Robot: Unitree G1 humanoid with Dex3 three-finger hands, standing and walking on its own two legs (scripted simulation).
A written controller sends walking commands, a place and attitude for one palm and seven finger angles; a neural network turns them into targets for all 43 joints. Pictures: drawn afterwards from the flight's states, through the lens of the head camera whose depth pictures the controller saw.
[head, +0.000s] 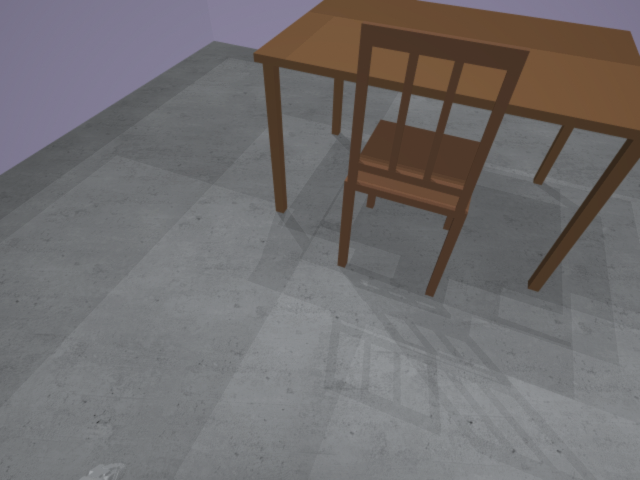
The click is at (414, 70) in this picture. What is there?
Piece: chair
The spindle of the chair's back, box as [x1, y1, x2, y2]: [388, 53, 418, 171]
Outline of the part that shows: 417,54 409,54 388,168 392,171 394,171 397,161 418,57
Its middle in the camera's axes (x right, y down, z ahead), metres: +0.22 -0.33 +1.05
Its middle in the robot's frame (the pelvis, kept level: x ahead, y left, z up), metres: +1.01 -0.17 -0.07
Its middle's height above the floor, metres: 0.70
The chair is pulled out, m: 0.00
